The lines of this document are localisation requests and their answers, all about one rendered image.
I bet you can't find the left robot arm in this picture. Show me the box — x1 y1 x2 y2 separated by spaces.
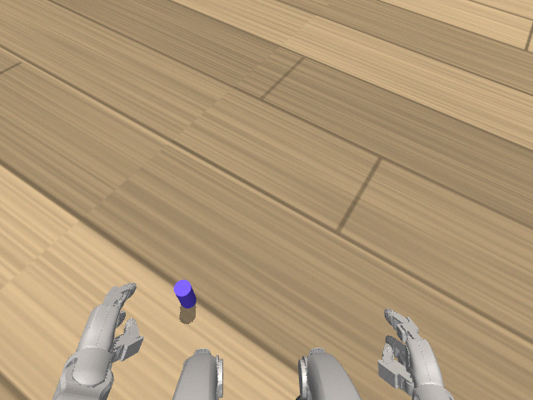
52 347 114 400

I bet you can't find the right robot arm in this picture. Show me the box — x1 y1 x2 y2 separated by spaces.
412 384 455 400

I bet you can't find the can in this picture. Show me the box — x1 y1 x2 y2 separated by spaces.
174 280 197 308

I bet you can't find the right robot hand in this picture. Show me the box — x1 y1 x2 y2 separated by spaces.
378 308 444 396

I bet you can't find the left robot hand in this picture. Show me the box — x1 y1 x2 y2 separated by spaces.
76 282 144 363

